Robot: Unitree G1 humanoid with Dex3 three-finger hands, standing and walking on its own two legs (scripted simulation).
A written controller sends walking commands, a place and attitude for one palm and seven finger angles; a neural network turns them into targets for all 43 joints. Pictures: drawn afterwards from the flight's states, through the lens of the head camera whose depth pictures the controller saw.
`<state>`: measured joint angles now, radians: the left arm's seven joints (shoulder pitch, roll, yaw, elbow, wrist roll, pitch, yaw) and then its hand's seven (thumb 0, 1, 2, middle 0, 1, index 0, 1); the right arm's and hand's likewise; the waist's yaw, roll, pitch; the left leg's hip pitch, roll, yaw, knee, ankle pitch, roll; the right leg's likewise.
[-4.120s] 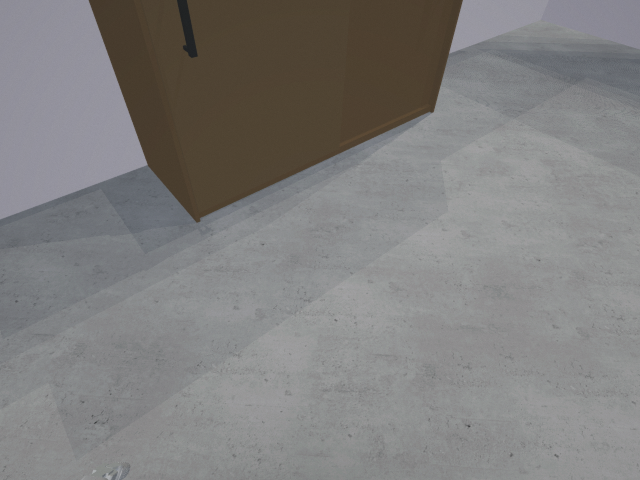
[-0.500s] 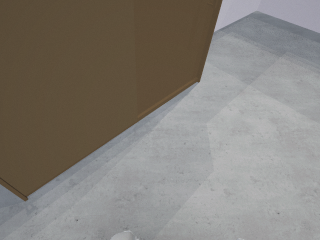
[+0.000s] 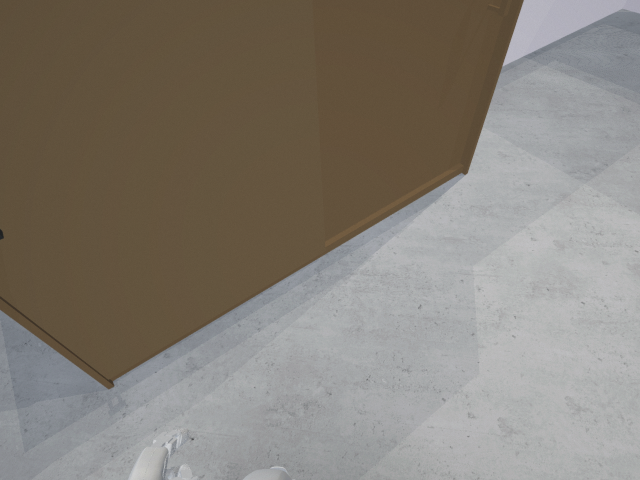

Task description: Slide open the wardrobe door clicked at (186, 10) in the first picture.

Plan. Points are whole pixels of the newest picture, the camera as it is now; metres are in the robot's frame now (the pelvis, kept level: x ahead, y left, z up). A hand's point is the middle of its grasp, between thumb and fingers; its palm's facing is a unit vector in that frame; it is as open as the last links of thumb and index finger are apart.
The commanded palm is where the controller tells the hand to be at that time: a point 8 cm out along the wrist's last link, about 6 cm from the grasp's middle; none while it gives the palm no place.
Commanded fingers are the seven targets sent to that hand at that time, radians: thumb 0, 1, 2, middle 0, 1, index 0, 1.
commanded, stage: turn to face it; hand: left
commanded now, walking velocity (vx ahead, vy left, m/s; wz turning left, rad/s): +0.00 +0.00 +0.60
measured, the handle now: out of the picture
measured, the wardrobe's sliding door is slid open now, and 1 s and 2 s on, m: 0.00 0.00 0.00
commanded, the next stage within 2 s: take the last steps up to it in 0.90 s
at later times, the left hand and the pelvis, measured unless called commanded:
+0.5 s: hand out of the picture -0.04 +0.26 -0.18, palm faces +0.36 -0.90 -0.26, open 7.4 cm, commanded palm none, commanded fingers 0.00 0.90 0.90 -0.20 -0.30 -0.20 -0.30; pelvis -0.01 +0.03 +0.00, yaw +19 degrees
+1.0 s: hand out of the picture -0.03 +0.19 -0.13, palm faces +0.51 -0.81 -0.27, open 7.4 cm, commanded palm none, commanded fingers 0.00 0.90 0.90 -0.20 -0.30 -0.20 -0.30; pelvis -0.01 -0.02 +0.01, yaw +32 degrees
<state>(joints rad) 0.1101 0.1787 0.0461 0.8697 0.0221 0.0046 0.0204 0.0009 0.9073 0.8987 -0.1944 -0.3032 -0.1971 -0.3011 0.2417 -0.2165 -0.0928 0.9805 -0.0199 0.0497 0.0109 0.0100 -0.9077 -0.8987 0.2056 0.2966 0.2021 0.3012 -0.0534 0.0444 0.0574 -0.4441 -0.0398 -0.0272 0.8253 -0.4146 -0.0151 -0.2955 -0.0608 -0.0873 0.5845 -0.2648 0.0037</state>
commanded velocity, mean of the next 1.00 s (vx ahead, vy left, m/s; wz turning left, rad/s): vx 0.01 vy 0.00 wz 0.44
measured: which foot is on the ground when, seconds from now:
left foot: up 0.00-0.34, down 0.36-0.84, up 0.86-1.00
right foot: down 0.00-0.36, up 0.38-0.80, down 0.82-1.00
